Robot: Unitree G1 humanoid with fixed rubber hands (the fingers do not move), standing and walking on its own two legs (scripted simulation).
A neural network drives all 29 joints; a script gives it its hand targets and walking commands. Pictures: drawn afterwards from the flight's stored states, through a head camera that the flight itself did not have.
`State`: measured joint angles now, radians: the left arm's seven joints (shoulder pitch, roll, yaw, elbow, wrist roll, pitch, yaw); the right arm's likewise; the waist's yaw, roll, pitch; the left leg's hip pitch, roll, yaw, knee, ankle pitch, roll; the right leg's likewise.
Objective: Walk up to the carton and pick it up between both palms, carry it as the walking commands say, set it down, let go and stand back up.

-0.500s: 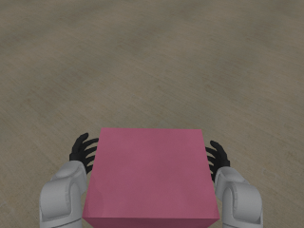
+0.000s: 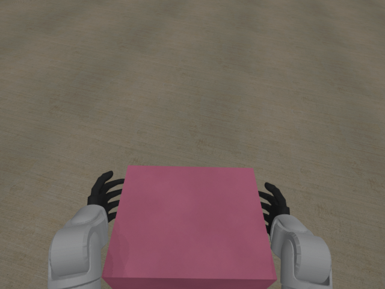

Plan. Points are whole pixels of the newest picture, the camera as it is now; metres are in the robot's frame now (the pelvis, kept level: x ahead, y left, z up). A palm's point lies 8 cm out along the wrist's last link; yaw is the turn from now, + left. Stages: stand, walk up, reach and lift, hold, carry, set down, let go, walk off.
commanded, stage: carry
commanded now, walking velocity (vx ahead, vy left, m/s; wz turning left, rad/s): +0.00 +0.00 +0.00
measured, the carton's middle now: (188, 241) +0.25 -0.01 -0.01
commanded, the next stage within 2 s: none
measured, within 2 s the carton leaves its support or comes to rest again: neither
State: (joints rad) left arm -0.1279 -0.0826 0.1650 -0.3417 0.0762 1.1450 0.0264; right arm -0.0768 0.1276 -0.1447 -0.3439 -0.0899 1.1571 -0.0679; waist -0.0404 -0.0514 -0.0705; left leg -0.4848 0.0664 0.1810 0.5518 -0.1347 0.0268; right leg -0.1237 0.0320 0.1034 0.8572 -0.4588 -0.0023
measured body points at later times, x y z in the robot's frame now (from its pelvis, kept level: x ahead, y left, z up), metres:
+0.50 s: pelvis +0.18 +0.00 +0.01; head +0.18 -0.02 +0.46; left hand +0.47 +0.15 +0.09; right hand +0.44 -0.18 +0.07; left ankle +0.08 +0.12 -0.72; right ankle +0.19 -0.10 -0.72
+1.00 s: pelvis +0.23 +0.03 +0.02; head +0.22 +0.04 +0.47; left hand +0.51 +0.19 +0.11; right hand +0.48 -0.15 +0.10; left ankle +0.09 +0.12 -0.71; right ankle +0.19 -0.10 -0.71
